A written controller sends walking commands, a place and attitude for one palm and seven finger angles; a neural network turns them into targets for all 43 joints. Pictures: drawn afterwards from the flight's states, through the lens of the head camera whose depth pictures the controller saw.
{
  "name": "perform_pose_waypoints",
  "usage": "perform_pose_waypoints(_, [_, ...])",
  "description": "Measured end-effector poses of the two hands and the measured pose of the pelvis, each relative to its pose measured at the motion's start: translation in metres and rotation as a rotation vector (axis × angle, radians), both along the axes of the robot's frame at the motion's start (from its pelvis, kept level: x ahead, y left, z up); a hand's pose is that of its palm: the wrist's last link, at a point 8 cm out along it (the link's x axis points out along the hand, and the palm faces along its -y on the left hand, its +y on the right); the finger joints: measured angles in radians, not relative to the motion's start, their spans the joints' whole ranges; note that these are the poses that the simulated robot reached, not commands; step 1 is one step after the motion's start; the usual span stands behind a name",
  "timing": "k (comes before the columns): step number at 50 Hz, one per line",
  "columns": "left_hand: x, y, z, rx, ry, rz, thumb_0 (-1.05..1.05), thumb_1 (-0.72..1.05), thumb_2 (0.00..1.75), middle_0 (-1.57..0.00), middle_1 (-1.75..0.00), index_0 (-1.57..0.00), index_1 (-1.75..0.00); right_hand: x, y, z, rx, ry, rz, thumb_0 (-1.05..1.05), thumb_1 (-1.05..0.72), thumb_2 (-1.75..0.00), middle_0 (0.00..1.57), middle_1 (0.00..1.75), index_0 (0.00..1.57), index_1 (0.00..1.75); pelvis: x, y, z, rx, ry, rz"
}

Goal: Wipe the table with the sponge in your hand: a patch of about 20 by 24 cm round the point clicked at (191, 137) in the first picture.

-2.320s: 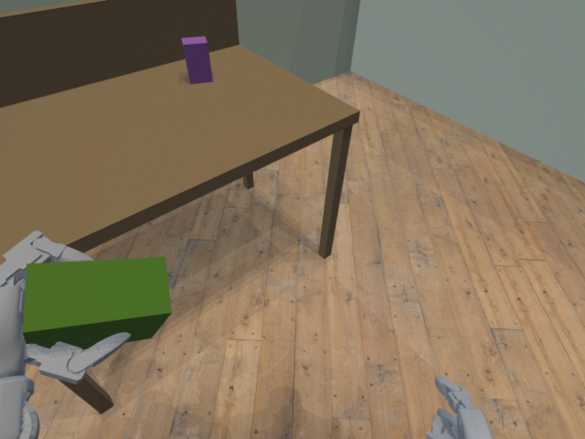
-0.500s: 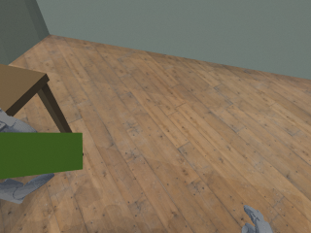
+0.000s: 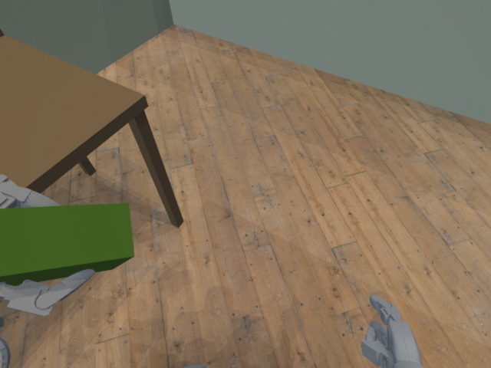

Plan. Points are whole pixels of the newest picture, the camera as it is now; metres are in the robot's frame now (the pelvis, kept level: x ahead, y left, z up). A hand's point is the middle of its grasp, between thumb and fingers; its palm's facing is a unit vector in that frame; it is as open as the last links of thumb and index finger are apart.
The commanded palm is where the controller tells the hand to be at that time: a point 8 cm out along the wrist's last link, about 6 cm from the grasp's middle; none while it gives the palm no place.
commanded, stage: turn to face it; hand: left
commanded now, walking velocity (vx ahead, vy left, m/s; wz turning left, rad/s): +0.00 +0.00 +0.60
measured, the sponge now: (84, 243) +0.23 +0.20 +0.15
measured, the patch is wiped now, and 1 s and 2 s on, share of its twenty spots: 0.00 0.00 0.00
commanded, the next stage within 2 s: take the last steps up to it in 0.84 s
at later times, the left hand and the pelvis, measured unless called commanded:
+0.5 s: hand (63, 343) +0.13 +0.17 +0.18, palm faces +0.59 -0.67 -0.44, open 10.2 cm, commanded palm +0.06 +0.21 +0.19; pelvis -0.01 -0.11 +0.02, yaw +17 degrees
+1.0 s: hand out of the picture -0.03 +0.17 +0.20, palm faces +0.77 -0.49 -0.41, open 10.2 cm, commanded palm -0.09 +0.18 +0.19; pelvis -0.08 -0.14 +0.01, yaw +31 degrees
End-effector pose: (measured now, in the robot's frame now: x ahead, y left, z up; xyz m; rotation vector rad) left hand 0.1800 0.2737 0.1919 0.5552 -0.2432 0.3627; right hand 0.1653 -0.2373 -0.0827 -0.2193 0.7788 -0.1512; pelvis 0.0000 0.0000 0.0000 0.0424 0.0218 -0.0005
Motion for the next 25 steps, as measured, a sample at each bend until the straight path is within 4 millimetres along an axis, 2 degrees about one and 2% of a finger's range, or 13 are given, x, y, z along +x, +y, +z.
perform_pose_waypoints(4, [-0.006,-0.002,-0.001,-0.006,0.009,0.001,-0.01,-0.50,0.98,-0.73,-1.33,-0.74,-1.33,0.014,0.008,0.009,0.029,-0.027,0.043,0.02,-0.90,-0.90,0.20,0.30,0.19,0.29,-0.002,-0.009,0.004,-0.015,-0.015,0.053])
perform_pose_waypoints(8, [-0.024,-0.014,0.017,0.014,-0.009,0.008,-0.01,-0.50,0.98,-0.73,-1.33,-0.74,-1.33,0.020,0.012,0.018,0.055,-0.039,0.108,0.02,-0.90,-0.90,0.20,0.30,0.20,0.29,-0.002,-0.024,0.012,-0.044,-0.011,0.104])
perform_pose_waypoints(11, [-0.042,-0.022,0.027,0.031,-0.010,0.053,-0.01,-0.50,0.98,-0.73,-1.33,-0.74,-1.33,0.024,0.009,0.018,0.078,-0.045,0.143,0.01,-0.90,-0.90,0.21,0.30,0.20,0.29,0.000,-0.037,0.015,-0.055,-0.009,0.135])
perform_pose_waypoints(14, [-0.058,-0.030,0.026,0.038,0.009,0.133,-0.01,-0.50,0.98,-0.73,-1.33,-0.74,-1.33,0.028,0.000,0.010,0.101,-0.045,0.179,0.01,-0.90,-0.90,0.21,0.30,0.20,0.30,0.001,-0.055,0.013,-0.055,-0.014,0.166])
perform_pose_waypoints(19, [-0.079,-0.053,0.007,-0.011,0.029,0.264,-0.01,-0.50,0.98,-0.72,-1.34,-0.74,-1.34,0.036,-0.024,-0.012,0.103,-0.022,0.247,0.01,-0.90,-0.90,0.21,0.30,0.20,0.30,-0.005,-0.087,0.003,-0.032,-0.040,0.224])
perform_pose_waypoints(22, [-0.088,-0.066,0.000,-0.076,0.053,0.300,-0.01,-0.50,0.98,-0.72,-1.34,-0.74,-1.34,0.037,-0.041,-0.008,0.072,0.009,0.269,0.02,-0.90,-0.90,0.21,0.30,0.20,0.30,-0.009,-0.098,0.010,0.003,-0.049,0.258])
perform_pose_waypoints(25, [-0.099,-0.077,0.003,-0.079,0.069,0.302,-0.01,-0.50,0.99,-0.72,-1.34,-0.74,-1.34,0.039,-0.053,0.003,0.041,0.005,0.268,0.02,-0.90,-0.90,0.21,0.30,0.20,0.29,-0.012,-0.107,0.018,0.024,-0.047,0.295])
